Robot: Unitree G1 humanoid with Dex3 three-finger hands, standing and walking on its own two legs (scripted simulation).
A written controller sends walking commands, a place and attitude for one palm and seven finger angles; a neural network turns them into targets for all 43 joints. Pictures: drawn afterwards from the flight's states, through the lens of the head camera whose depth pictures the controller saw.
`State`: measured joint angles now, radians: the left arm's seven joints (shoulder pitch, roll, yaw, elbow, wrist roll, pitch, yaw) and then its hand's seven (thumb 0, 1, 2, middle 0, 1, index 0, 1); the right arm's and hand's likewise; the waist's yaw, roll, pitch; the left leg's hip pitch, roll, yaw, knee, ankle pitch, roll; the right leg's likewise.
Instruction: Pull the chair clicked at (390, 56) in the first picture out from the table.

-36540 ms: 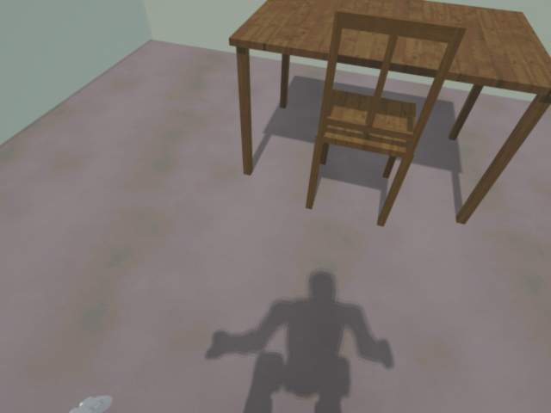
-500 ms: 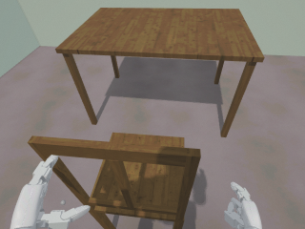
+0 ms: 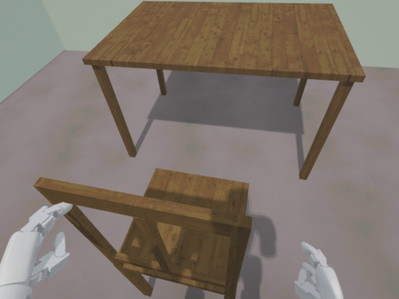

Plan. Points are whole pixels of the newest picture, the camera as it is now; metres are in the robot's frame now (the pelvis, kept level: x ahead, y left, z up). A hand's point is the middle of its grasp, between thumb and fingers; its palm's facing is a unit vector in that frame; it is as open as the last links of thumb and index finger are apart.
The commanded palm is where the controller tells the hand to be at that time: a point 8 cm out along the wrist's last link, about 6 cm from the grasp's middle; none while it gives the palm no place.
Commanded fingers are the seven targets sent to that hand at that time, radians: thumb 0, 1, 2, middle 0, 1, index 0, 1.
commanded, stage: draw the hand back to the body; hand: left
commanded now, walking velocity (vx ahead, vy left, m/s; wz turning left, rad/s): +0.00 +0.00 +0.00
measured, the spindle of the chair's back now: (157, 246) +0.23 +0.15 -0.08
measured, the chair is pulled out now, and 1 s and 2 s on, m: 0.63 0.64 0.64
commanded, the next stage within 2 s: step back with the hand held close in 0.20 s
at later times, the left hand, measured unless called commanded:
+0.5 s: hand (60, 252) +0.15 +0.27 +0.07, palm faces +0.23 -0.82 -0.53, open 6.5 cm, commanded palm +0.12 +0.30 +0.18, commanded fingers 0.00 0.90 0.90 -0.20 -0.30 -0.20 -0.30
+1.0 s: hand out of the picture +0.10 +0.28 +0.20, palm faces +0.53 -0.68 -0.50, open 7.2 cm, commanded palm +0.05 +0.30 +0.18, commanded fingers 0.00 0.90 0.90 -0.20 -0.30 -0.20 -0.30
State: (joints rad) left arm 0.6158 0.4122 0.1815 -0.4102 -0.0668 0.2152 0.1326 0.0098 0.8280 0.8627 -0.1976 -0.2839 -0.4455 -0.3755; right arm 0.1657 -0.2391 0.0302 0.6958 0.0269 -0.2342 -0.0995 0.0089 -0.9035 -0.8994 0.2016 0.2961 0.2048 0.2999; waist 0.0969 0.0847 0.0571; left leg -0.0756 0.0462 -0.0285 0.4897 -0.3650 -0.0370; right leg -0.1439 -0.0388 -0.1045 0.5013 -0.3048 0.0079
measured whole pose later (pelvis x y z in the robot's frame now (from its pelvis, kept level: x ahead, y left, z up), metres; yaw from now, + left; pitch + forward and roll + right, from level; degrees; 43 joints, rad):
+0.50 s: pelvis -0.02 +0.00 +0.00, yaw -1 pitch -2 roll +0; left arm 0.53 0.46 0.23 -0.39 -0.09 0.18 0.10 0.01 0.89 0.90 -0.21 -0.30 -0.42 -0.38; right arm 0.12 -0.23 0.02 0.58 0.06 -0.12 -0.10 0.01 -0.90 -0.90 0.20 0.30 0.21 0.30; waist 0.10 0.07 0.15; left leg -0.13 0.05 -0.02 0.50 -0.33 -0.04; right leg -0.20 -0.04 -0.09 0.50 -0.26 0.00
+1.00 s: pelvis -0.10 +0.00 -0.01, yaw +0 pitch +0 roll +0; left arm 0.51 0.43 0.48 -0.50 -0.08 -0.06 0.20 0.01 0.89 0.90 -0.21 -0.30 -0.24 -0.32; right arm 0.15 -0.24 -0.02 0.62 0.06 -0.04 -0.11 0.01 -0.90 -0.90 0.20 0.30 0.20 0.30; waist 0.02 0.09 -0.03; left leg -0.37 0.03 -0.01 0.67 -0.38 -0.01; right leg -0.41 -0.06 -0.08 0.60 -0.19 0.00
